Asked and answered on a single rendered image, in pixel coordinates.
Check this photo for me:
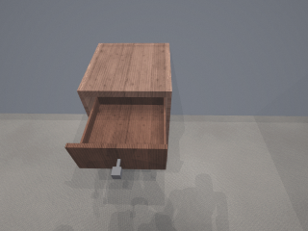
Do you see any drawer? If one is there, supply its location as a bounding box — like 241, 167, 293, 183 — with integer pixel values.
64, 96, 167, 170

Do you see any cabinet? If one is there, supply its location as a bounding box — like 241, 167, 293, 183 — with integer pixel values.
77, 43, 172, 150

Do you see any handle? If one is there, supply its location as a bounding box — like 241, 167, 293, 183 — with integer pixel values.
111, 159, 123, 179

